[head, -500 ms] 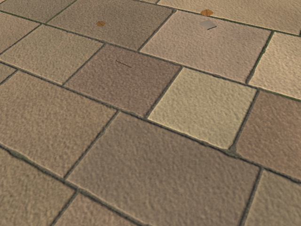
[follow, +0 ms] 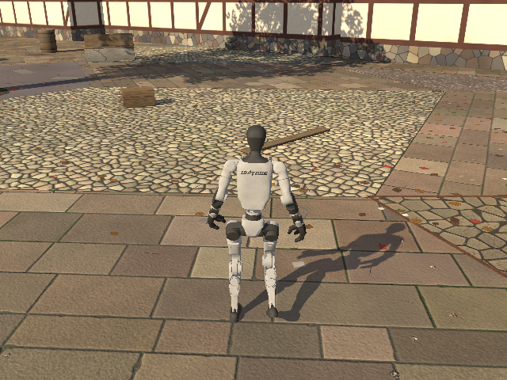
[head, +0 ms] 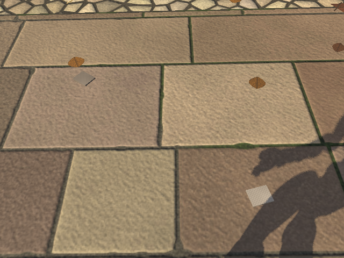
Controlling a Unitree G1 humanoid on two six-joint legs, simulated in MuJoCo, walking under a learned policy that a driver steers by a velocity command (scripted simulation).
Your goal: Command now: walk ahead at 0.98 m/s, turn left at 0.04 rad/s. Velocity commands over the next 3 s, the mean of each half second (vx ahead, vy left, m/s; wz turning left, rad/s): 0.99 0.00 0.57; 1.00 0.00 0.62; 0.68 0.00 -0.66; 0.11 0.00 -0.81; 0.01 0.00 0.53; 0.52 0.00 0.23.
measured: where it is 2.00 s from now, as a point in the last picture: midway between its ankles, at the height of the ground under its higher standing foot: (77, 107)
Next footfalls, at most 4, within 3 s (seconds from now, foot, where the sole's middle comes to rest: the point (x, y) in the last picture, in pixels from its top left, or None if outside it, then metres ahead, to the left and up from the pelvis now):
0.22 right None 0.36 -0.17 -0.77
0.68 left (126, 209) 0.68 0.20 -0.77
1.16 right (94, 127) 1.14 0.37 -0.77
1.56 left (56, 97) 1.37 0.60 -0.77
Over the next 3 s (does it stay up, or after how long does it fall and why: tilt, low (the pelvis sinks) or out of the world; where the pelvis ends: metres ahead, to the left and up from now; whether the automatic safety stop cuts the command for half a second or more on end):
stays up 1.41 0.50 0.00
